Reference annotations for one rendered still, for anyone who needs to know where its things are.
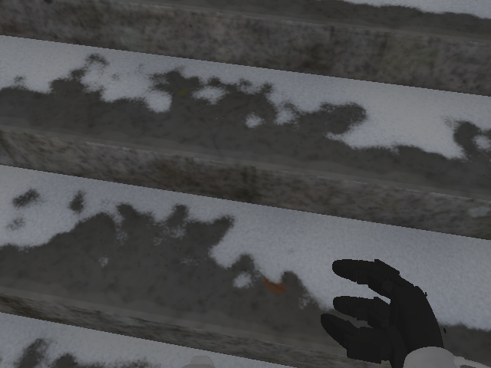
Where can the robot right forearm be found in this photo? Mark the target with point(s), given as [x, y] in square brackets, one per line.
[430, 357]

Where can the robot right hand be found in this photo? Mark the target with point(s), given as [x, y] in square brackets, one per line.
[406, 324]

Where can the left robot shin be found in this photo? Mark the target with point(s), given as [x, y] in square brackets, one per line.
[201, 360]

